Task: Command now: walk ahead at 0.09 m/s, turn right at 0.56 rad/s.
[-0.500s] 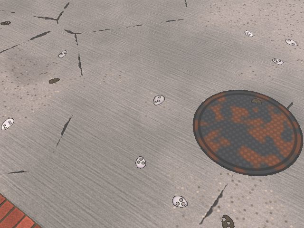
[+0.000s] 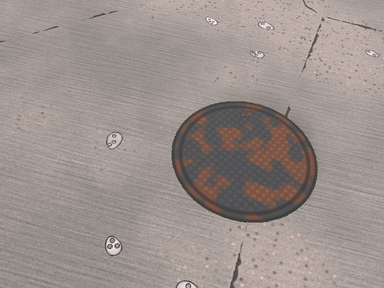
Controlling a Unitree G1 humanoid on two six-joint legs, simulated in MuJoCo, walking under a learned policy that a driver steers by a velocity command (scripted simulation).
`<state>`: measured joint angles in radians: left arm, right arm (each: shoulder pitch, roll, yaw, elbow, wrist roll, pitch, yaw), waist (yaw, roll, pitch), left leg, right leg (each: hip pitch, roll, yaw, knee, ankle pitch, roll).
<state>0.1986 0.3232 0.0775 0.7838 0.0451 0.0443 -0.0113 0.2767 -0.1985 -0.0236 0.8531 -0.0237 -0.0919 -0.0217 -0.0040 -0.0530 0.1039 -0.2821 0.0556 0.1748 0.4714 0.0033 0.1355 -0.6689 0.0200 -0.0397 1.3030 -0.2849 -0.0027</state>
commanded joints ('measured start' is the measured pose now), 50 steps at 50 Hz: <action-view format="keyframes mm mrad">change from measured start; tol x32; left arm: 1 103 -41 -17 -71 16 -13 -26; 50 -71 2 -1 -150 12 -33 -28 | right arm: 1 -76 -103 -19 -78 9 -21 -15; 50 197 -204 -47 -105 19 49 24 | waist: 1 83 164 -161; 8 42 230 -185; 12 85 -410 -156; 50 -33 191 -26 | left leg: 1 5 227 -100 -136 410 38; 9 -105 370 -57 6 -272 -22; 12 -548 -64 30 720 -829 -163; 24 -623 -92 -205 1129 -259 -200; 36 268 -95 -171 32 -412 -84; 39 181 310 -965 -384 -1087 4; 50 182 122 -513 -327 -547 30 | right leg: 1 103 -45 38 -268 286 4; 10 398 -47 -8 -599 -123 -83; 13 604 -400 861 -1105 -97 -376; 26 340 -145 488 -930 -3 -260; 36 -29 -33 484 -912 -548 -111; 39 -446 166 332 -255 -193 -10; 43 -138 137 225 -51 96 21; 50 -227 6 114 -235 218 37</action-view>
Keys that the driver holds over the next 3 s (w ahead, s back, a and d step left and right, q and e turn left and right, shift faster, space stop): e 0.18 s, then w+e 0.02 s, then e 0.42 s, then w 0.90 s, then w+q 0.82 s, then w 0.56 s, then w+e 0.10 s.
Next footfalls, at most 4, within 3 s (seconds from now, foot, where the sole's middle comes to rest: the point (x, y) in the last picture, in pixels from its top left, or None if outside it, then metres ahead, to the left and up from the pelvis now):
0.22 right None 0.15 -0.10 -0.80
0.74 left None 0.16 0.11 -0.80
1.28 right None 0.23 -0.17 -0.80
1.76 left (233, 241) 0.60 -0.17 -0.80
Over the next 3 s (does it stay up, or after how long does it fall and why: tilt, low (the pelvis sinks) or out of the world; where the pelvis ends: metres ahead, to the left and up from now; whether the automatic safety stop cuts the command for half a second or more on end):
stays up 1.08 -0.27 -0.02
